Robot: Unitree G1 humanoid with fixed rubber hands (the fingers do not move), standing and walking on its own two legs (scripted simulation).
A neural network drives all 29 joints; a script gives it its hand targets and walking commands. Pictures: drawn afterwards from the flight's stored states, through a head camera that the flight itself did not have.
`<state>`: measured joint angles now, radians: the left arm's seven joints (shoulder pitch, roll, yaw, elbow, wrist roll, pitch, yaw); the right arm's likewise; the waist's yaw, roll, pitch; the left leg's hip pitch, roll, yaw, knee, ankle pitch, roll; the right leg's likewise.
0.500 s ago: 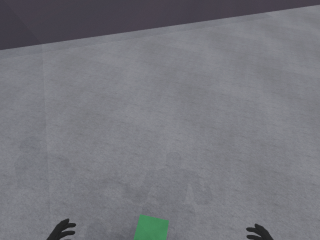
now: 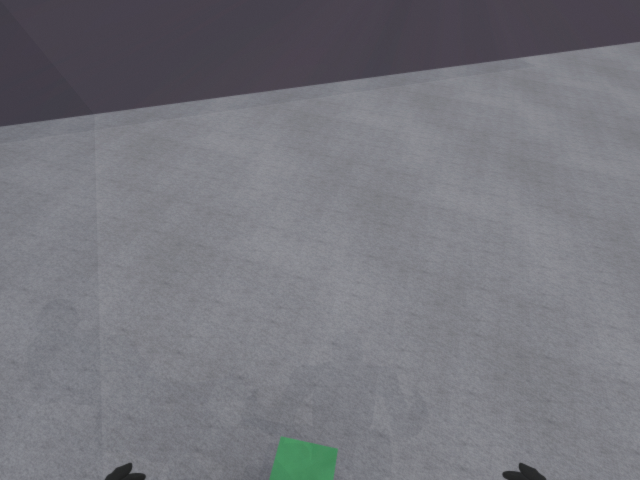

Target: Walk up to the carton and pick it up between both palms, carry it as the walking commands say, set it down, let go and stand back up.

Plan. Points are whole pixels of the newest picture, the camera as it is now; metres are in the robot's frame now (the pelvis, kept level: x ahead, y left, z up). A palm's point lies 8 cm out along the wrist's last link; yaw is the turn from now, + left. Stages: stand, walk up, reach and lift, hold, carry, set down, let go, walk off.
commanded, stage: stand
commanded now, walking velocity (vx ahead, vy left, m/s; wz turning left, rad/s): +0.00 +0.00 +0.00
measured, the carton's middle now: out of the picture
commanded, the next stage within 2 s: none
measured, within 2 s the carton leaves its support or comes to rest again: neither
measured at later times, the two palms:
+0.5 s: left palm out of the picture +0.09 +0.28 -0.09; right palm out of the picture +0.09 -0.28 -0.08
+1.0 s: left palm out of the picture +0.05 +0.28 -0.10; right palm out of the picture +0.06 -0.29 -0.09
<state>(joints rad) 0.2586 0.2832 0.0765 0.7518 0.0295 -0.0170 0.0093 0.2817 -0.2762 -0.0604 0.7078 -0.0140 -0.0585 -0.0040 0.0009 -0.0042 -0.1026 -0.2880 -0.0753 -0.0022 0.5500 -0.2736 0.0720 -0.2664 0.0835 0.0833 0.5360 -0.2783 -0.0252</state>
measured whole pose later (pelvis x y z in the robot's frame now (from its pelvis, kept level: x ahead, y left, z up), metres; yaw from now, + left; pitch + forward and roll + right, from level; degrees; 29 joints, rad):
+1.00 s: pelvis -0.03 +0.00 +0.00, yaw +0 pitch -1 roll +0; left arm 0.27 0.30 0.08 0.88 0.03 -0.04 0.00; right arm 0.28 -0.30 -0.06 0.84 -0.02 -0.07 0.00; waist 0.00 0.00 -0.10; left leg -0.28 -0.08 0.00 0.49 -0.19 0.07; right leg -0.27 0.08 0.08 0.49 -0.21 -0.03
